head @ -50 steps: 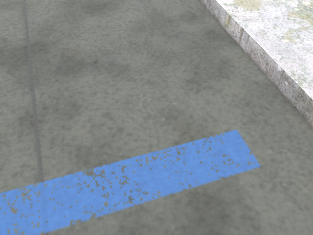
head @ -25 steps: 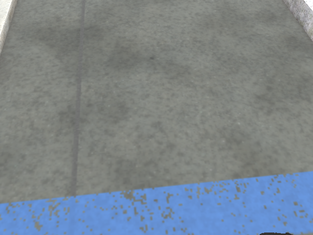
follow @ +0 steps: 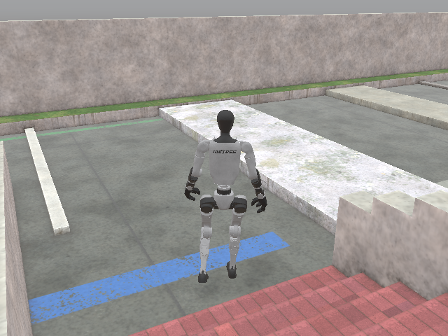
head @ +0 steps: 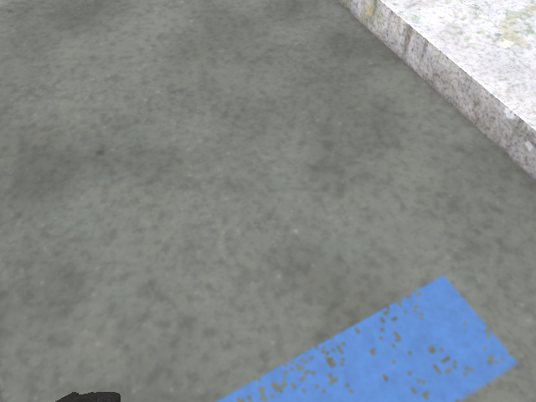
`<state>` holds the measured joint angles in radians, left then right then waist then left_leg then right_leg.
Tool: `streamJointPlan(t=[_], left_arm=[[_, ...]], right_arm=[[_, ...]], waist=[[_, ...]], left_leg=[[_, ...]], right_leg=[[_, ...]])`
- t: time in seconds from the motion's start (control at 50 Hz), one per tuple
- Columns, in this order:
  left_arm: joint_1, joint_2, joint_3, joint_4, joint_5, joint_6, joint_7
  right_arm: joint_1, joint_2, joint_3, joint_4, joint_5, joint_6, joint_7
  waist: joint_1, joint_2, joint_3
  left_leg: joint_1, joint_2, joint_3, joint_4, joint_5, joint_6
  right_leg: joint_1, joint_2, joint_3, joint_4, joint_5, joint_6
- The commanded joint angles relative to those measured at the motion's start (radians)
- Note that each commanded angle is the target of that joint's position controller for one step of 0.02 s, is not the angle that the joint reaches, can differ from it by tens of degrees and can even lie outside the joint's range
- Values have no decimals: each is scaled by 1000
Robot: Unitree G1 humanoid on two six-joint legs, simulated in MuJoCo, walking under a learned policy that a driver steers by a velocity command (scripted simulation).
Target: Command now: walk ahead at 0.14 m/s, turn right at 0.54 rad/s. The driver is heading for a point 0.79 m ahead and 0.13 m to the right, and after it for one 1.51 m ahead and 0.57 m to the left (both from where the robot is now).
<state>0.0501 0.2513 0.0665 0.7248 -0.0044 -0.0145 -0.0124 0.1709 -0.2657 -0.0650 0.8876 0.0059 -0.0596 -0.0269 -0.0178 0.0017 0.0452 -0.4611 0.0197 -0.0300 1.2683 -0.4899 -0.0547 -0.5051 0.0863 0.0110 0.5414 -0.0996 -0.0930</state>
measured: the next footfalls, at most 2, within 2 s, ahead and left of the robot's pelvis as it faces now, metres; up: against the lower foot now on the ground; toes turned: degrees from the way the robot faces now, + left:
left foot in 0.38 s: +0.19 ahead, +0.14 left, +0.00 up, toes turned -20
right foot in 0.82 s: +0.09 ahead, -0.11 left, +0.00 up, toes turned -25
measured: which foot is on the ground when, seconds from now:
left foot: up 0.00-0.36, down 0.38-0.80, up 0.82-1.00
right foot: down 0.00-0.38, up 0.40-0.80, down 0.82-1.00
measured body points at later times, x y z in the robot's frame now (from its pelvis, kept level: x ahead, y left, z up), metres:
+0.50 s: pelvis +0.09 +0.05 +0.01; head +0.14 +0.06 +0.46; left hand +0.33 +0.28 -0.09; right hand +0.18 -0.26 -0.07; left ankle +0.16 +0.15 -0.72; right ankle +0.05 -0.07 -0.65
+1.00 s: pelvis +0.16 -0.03 +0.02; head +0.16 -0.06 +0.47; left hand +0.33 +0.19 -0.08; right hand +0.17 -0.34 -0.09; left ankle +0.28 +0.09 -0.65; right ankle +0.05 -0.09 -0.72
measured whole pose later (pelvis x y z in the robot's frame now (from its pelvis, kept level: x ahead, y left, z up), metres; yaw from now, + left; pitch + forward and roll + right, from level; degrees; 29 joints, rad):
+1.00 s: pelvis +0.16 -0.03 +0.02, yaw -26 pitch +3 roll +1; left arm 0.37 0.23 0.05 0.75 0.00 -0.05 0.00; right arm 0.21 -0.31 -0.09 0.75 0.01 -0.07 0.02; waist 0.03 0.05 -0.02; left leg -0.62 0.08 0.01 0.96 -0.19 0.00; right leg -0.08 0.02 0.02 0.30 -0.27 -0.04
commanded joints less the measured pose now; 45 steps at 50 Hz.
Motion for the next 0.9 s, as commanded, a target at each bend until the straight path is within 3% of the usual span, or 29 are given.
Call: streamJointPlan(t=[0.02, 0.08, 0.12, 0.18, 0.24, 0.32, 0.36, 0.38, 0.4, 0.42, 0.44, 0.46, 0.48, 0.5, 0.52, 0.56, 0.6, 0.64, 0.72, 0.76, 0.78, 0.8, 0.82, 0.84, 0.86, 0.88, 0.9], left_arm=[[36, 123, 39, -71, -6, 5, 17], [51, 153, 52, -80, 3, 5, 30], [70, 167, 58, -87, -4, 14, 45], [71, 169, 61, -102, -14, 35, 59], [80, 169, 63, -109, -11, 46, 66], [96, 161, 61, -120, -10, 53, 65], [73, 152, 57, -138, -20, 60, 66], [87, 129, 50, -146, -24, 64, 67], [138, 77, 38, -154, -22, 63, 65], [130, 131, 53, -184, -22, 51, 63], [163, 218, 80, -158, -7, 40, 54], [175, 230, 89, -127, -14, 44, 50], [183, 202, 85, -107, -14, 56, 54], [181, 182, 79, -107, -12, 66, 55], [176, 153, 70, -111, -17, 72, 49], [127, 118, 55, -138, -29, 71, 39], [76, 99, 42, -160, -24, 64, 33], [58, 87, 31, -170, -14, 47, 22], [74, 94, 27, -143, -9, 15, 5], [134, 85, 28, -110, -13, 2, -3], [187, 85, 32, -84, -14, -2, -3], [271, 100, 38, -61, -18, -5, 2], [393, 171, 52, -41, -10, -9, 13], [411, 293, 79, -44, -3, -16, 7], [388, 226, 63, -51, -2, -35, 7], [343, 174, 42, -54, 0, -48, 8], [302, 152, 32, -60, 1, -55, 9]], right_arm=[[31, -121, -37, -80, -14, 20, -27], [24, -71, -32, -108, -18, 33, -35], [-16, -71, -32, -132, -18, 37, -38], [-83, -75, -31, -163, -15, 46, -36], [-127, -77, -29, -187, -10, 42, -29], [-136, -86, -27, -206, -2, 22, -14], [-75, -88, -32, -196, 5, 11, -1], [-31, -120, -44, -187, 0, 8, 3], [-44, -199, -62, -201, -23, 16, -2], [-18, -213, -68, -197, -61, 23, 2], [-51, -155, -56, -227, -49, 24, 0], [-83, -111, -47, -242, -36, 27, -5], [-108, -93, -41, -250, -22, 32, -7], [-110, -90, -38, -249, -11, 35, -9], [-106, -95, -37, -248, -13, 39, -9], [-56, -107, -43, -235, -16, 46, -12], [-6, -124, -48, -221, -9, 48, -16], [6, -153, -55, -215, 1, 38, -11], [18, -181, -63, -197, 19, 15, 17], [15, -182, -62, -185, 38, 16, 30], [26, -160, -55, -178, 38, 16, 34], [16, -111, -37, -177, 28, 10, 38], [-30, -21, -7, -208, -1, 0, 49], [-69, -63, -20, -271, 11, -18, 43], [-111, -145, -39, -272, 25, -29, 39], [-98, -163, -46, -262, 35, -32, 43], [-75, -149, -45, -240, 26, -33, 43]], waist=[[2, -18, -205], [-11, -58, -213], [0, -64, -232], [18, -85, -216], [34, -117, -186], [37, -153, -184], [-11, -151, -181], [-19, -115, -196], [29, 110, -216], [27, 354, -204], [37, 248, -213], [40, 163, -194], [49, 108, -169], [44, 98, -146], [44, 100, -133], [9, 148, -136], [-29, 187, -129], [-35, 196, -127], [-24, 193, -76], [19, 164, -55], [43, 137, -64], [83, 101, -101], [121, -116, -148], [122, -300, -93], [141, -209, -34], [111, -192, 15], [87, -166, 25]], left_leg=[[-180, 52, -59, -40, 80, -3], [-133, 19, -50, -190, 126, -13], [-146, 10, -70, -268, 168, -24], [-137, -6, -92, -377, 235, -29], [-101, -27, -101, -468, 243, -28], [-15, -53, -102, -602, 182, -12], [126, -53, -80, -807, 277, 14], [260, 17, -105, -888, 383, 40], [391, 232, -297, -902, 579, 144], [399, 385, -533, -940, 787, 328], [404, 415, -499, -916, 831, 361], [385, 343, -368, -888, 820, 311], [380, 275, -282, -869, 781, 261], [372, 257, -239, -866, 789, 248], [347, 229, -187, -878, 792, 242], [380, 200, -141, -947, 502, 236], [385, 208, -166, -1006, 250, 248], [361, 228, -174, -1039, 140, 253], [246, 238, -139, -1055, 106, 254], [179, 226, -118, -1015, 71, 243], [123, 206, -99, -967, 70, 224], [26, 173, -59, -872, 73, 180], [-150, 70, 66, -530, 11, 93], [-408, -14, 87, -336, -102, 67], [-475, 48, 7, -205, -74, 71], [-505, 76, -15, -182, 38, 85], [-487, 92, -11, -187, 123, 86]], right_leg=[[304, -264, 338, -197, 322, -193], [231, -226, 318, -201, 346, -181], [247, -223, 343, -195, 277, -170], [229, -195, 386, -207, 28, -131], [215, -179, 431, -205, -88, -120], [266, -178, 497, -142, 56, -117], [251, -145, 502, -86, 135, -84], [185, -101, 473, -24, 45, -41], [34, 13, 315, 177, -273, 20], [-138, 105, 185, 381, -559, 81], [-170, 38, 202, 586, -524, 119], [-166, 23, 180, 660, -459, 138], [-176, 13, 162, 701, -412, 153], [-195, 4, 152, 741, -375, 166], [-178, 1, 120, 740, -346, 174], [-195, -36, 53, 632, -268, 178], [-172, -62, 33, 510, -262, 175], [-93, -85, 16, 379, -282, 153], [121, -82, -47, 123, -294, 90], [273, -63, -79, -70, -171, 52], [386, -46, -85, -127, -160, 34], [544, -89, -18, -131, -164, 15], [701, -305, 275, -210, -178, -45], [695, -482, 585, -308, -338, -207], [635, -475, 609, -348, -472, -242], [608, -429, 533, -360, -497, -207], [577, -386, 455, -372, -428, -176]])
